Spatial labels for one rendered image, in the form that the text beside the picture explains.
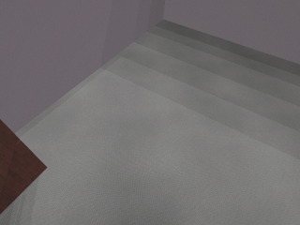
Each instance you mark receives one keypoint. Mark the cupboard door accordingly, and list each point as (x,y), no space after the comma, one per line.
(7,148)

